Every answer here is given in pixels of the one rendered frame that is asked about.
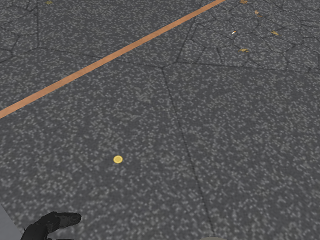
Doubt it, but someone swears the left robot hand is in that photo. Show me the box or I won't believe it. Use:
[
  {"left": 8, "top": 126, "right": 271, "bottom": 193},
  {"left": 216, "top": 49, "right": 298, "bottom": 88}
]
[{"left": 20, "top": 211, "right": 82, "bottom": 240}]

